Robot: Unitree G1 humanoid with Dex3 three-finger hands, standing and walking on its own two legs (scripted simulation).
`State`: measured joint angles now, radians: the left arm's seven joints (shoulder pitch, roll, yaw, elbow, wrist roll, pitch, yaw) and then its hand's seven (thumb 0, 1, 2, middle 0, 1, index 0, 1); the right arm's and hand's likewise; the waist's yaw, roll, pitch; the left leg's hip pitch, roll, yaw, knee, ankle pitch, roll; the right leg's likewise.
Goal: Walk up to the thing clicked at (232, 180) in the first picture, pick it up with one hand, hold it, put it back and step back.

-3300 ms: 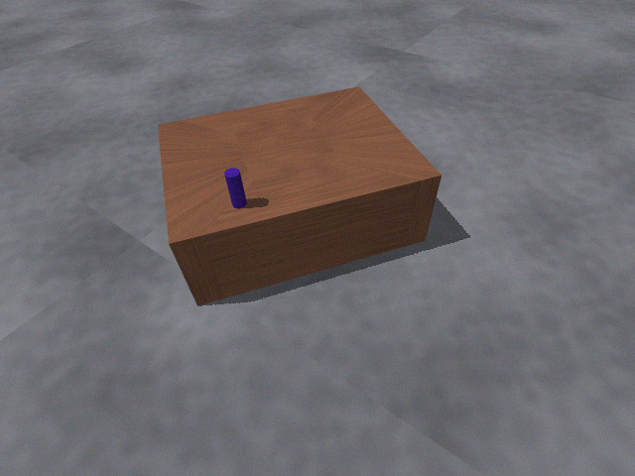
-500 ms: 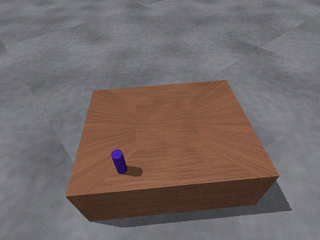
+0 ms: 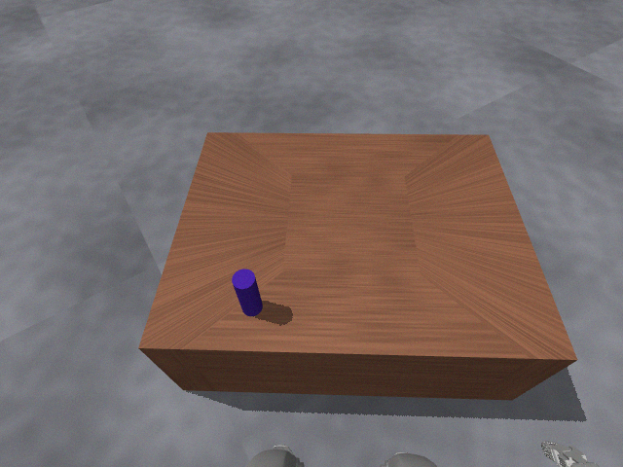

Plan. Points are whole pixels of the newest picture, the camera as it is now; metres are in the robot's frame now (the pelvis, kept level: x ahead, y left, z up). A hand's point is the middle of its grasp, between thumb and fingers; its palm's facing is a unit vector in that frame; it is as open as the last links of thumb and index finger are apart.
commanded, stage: walk up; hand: left
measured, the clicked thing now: (248, 293) +0.52 +0.19 -0.32
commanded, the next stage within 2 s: stand in 1.88 s
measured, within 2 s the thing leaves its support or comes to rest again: neither
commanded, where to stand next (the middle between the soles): +0.09 +0.01 m, yaw -3 degrees
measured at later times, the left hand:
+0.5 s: hand out of the picture +0.05 +0.30 -0.13, palm faces -0.05 -0.91 -0.40, open 7.4 cm
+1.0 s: hand out of the picture +0.10 +0.27 -0.12, palm faces -0.04 -0.93 -0.36, open 7.4 cm
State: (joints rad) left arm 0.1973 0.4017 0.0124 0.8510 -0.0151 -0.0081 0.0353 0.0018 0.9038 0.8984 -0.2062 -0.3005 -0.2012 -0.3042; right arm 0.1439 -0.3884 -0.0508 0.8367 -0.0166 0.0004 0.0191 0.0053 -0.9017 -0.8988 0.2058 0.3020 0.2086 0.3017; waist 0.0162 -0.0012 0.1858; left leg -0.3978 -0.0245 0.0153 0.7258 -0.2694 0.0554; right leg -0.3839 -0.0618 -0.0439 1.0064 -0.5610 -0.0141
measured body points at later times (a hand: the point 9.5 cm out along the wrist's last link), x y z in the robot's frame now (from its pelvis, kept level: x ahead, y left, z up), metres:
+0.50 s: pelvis -0.02 +0.02 +0.01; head -0.01 +0.02 +0.46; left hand +0.05 +0.35 -0.11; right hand +0.03 -0.29 -0.12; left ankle +0.02 +0.15 -0.71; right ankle -0.01 -0.12 -0.71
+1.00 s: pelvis +0.01 +0.01 +0.02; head +0.01 +0.01 +0.47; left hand +0.10 +0.32 -0.10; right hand +0.11 -0.30 -0.10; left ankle +0.02 +0.15 -0.71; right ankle -0.01 -0.12 -0.71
